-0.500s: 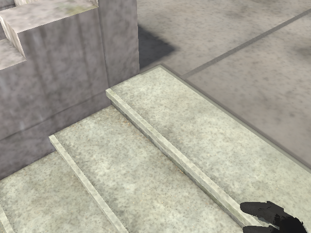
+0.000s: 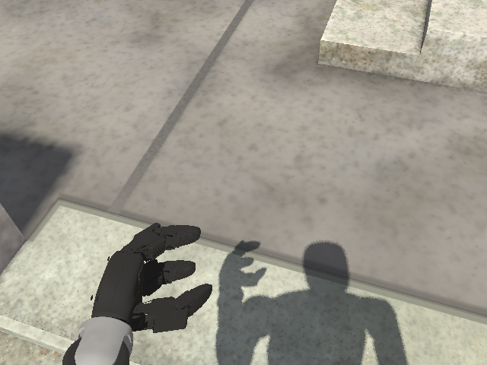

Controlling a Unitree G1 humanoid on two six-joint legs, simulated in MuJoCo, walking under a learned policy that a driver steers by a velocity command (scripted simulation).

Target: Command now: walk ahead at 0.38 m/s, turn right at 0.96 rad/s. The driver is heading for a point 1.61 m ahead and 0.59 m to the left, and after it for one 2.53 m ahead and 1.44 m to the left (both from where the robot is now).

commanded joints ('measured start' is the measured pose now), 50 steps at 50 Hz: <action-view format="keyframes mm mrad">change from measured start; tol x32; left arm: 1 365 334 150 107 -33 31 15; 50 210 194 125 154 -49 -23 32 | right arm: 1 -240 -184 -54 -260 -7 -41 -9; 50 -310 -197 -72 -520 29 30 18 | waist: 1 177 -160 -196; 2 75 -499 -402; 5 42 52 -104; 24 91 -128 -93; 29 -73 272 -552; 34 91 7 -48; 50 105 256 -123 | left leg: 1 -414 -37 -127 854 -54 4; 4 -954 -182 -349 1563 -243 -14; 18 -1255 19 -271 1209 -173 -123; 26 -440 -169 -11 373 -92 70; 28 136 199 -1058 -49 219 405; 35 -371 -49 -583 -78 -98 173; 40 -282 -10 -647 -105 132 205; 50 -365 -14 -791 -127 -520 187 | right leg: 1 827 -16 331 -684 448 -168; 2 1037 -259 827 -684 1001 -411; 3 966 -303 994 -805 682 -390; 9 365 -82 336 -799 362 -131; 22 741 -243 176 -938 541 -124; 26 823 -159 7 -616 1350 -22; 27 497 -37 41 -228 1172 67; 28 251 190 157 186 -80 90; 32 70 63 234 553 -80 52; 50 467 43 187 -484 -80 115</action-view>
